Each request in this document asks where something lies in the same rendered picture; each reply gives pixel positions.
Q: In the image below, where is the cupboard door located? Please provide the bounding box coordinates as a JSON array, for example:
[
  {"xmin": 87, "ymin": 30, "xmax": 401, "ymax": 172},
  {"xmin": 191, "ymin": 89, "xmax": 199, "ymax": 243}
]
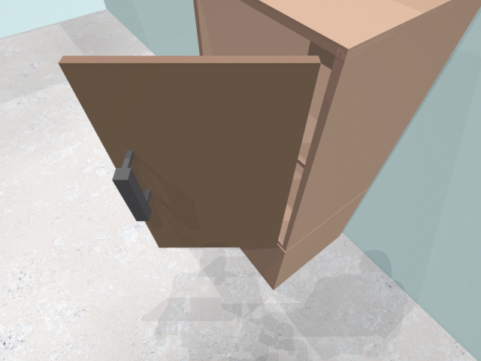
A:
[{"xmin": 59, "ymin": 56, "xmax": 321, "ymax": 247}]

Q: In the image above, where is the handle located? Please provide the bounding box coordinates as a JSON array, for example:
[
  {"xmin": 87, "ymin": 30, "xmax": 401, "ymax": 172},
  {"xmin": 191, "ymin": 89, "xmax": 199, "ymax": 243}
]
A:
[{"xmin": 112, "ymin": 150, "xmax": 151, "ymax": 221}]

